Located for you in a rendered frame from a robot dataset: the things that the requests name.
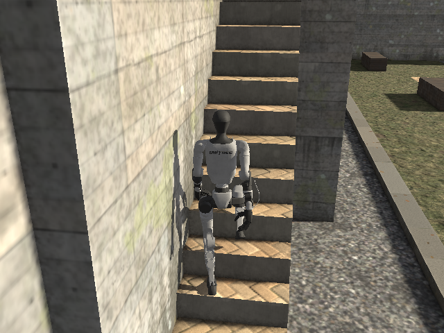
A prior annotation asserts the humanoid robot head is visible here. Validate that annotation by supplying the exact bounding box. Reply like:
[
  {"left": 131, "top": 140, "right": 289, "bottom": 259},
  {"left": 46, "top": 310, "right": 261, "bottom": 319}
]
[{"left": 210, "top": 110, "right": 233, "bottom": 144}]

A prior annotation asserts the right robot forearm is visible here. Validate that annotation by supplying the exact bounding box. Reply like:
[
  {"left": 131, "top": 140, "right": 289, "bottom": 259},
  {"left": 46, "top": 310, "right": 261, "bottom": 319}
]
[{"left": 242, "top": 170, "right": 253, "bottom": 210}]

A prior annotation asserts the robot right upper arm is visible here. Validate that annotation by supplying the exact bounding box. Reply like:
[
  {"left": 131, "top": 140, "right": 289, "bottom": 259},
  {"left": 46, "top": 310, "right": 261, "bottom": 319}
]
[{"left": 236, "top": 140, "right": 250, "bottom": 180}]

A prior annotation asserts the right robot hand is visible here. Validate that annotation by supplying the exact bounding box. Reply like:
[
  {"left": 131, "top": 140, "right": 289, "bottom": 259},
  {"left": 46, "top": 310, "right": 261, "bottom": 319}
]
[{"left": 234, "top": 210, "right": 253, "bottom": 232}]

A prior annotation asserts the robot right shin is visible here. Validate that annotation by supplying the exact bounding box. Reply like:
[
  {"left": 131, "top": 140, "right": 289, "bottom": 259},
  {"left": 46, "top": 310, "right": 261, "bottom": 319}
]
[{"left": 235, "top": 206, "right": 245, "bottom": 230}]

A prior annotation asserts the robot left upper arm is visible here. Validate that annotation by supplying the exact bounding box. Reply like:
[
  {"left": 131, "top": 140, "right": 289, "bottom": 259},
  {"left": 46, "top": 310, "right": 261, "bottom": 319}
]
[{"left": 193, "top": 139, "right": 207, "bottom": 177}]

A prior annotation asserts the left robot hand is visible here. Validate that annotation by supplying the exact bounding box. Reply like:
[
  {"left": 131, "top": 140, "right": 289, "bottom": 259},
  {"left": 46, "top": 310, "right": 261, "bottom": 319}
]
[{"left": 195, "top": 189, "right": 212, "bottom": 200}]

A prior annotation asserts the left robot forearm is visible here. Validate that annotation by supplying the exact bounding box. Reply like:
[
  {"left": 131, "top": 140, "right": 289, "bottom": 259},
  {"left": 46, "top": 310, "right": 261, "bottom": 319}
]
[{"left": 192, "top": 168, "right": 203, "bottom": 192}]

